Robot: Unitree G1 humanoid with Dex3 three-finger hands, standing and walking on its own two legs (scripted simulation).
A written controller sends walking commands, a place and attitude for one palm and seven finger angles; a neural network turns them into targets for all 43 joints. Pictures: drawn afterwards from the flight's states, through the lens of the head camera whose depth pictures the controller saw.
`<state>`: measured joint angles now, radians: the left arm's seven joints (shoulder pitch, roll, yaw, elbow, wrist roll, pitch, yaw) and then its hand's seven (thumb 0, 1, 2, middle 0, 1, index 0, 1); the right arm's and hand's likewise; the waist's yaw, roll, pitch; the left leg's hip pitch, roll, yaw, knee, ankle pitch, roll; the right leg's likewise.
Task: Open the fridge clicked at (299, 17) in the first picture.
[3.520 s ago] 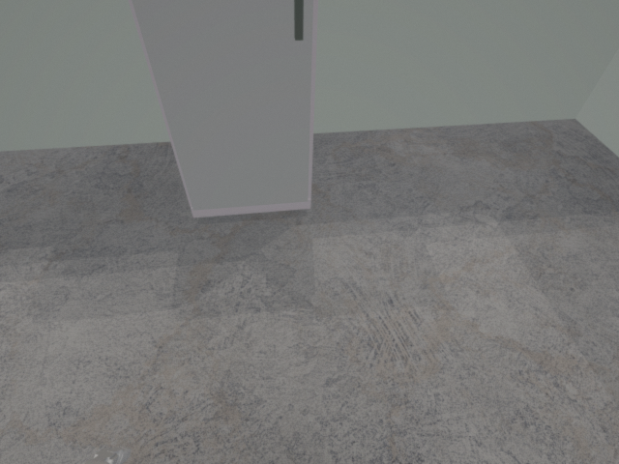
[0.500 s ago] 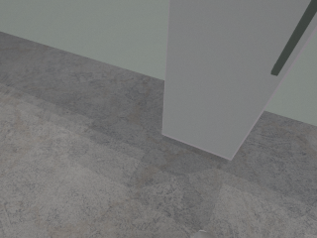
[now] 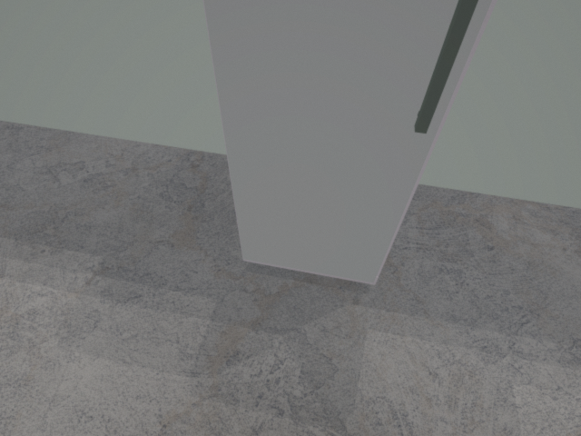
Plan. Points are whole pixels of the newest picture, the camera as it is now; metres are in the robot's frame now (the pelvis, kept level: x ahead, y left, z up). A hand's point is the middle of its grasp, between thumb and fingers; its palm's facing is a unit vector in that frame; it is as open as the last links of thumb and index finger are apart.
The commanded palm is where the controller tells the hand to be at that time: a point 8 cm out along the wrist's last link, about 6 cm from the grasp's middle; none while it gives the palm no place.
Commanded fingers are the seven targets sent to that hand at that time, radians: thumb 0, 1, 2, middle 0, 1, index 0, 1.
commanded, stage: turn to face it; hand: right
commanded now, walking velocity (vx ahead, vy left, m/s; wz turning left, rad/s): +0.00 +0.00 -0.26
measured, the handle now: (464, 1) +0.71 -0.22 +0.27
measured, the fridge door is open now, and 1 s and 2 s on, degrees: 0 0 0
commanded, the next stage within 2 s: take the last steps up to it in 0.04 s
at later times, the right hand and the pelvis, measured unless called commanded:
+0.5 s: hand out of the picture -0.05 -0.18 -0.18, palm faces +0.17 +0.97 -0.16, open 7.4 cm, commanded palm none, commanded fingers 0.00 -0.90 -0.90 0.20 0.30 0.20 0.30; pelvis +0.02 -0.01 +0.00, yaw -7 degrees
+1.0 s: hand (410, 426) +0.18 -0.18 -0.17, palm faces +0.15 +0.97 -0.19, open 7.2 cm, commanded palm none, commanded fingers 0.00 -0.90 -0.90 0.20 0.30 0.20 0.30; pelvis +0.16 +0.00 +0.00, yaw -7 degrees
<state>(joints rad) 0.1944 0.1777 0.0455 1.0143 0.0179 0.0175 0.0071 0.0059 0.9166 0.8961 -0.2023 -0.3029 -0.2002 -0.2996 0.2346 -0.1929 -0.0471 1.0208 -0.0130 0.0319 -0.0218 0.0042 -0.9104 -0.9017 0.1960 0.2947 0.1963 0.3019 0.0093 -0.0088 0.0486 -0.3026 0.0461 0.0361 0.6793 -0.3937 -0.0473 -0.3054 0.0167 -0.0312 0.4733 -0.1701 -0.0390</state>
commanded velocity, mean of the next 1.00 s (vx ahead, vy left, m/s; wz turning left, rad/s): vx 0.23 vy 0.01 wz -0.04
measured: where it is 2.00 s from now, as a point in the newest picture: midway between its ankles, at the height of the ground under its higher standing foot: outside the picture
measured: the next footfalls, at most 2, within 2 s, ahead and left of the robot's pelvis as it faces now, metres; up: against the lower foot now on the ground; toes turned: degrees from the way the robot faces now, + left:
left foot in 0.04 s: +0.04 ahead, +0.13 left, +0.00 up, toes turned +2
right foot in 0.40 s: +0.02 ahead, -0.12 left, +0.00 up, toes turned -14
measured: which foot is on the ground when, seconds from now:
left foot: up 0.00-0.02, down 0.04-0.40, up 0.42-0.76, down 0.78-1.00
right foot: down 0.00-0.04, up 0.06-0.38, down 0.40-0.80, up 0.82-1.00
